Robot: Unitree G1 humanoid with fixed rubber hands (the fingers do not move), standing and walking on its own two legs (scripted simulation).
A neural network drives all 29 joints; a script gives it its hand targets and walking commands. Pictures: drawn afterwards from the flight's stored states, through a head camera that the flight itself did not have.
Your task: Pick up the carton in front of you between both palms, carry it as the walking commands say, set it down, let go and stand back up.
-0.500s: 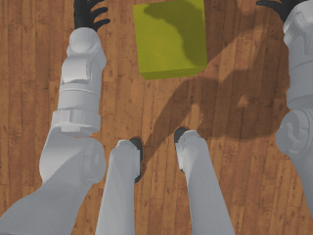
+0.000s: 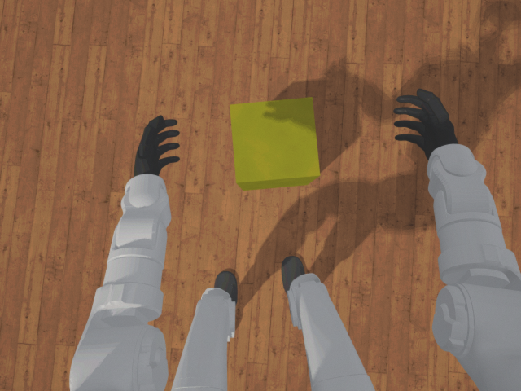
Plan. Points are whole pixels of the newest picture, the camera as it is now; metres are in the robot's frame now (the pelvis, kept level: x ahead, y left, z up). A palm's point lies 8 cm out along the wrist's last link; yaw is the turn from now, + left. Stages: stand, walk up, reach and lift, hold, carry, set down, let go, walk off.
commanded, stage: let go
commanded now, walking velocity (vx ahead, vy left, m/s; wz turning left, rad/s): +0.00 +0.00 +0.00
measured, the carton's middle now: (273, 150) +0.52 -0.06 -0.57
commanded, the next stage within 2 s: stand in 1.04 s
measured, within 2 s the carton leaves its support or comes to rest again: neither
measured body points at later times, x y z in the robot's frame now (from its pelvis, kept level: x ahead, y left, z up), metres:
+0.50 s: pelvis +0.05 +0.03 +0.07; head +0.15 +0.02 +0.51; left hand +0.27 +0.25 -0.01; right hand +0.26 -0.21 -0.02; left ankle +0.03 +0.14 -0.66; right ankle +0.06 -0.09 -0.66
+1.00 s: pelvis +0.06 +0.04 +0.08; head +0.07 +0.03 +0.53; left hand +0.24 +0.26 +0.01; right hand +0.23 -0.20 +0.01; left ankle +0.03 +0.14 -0.66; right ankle +0.06 -0.09 -0.66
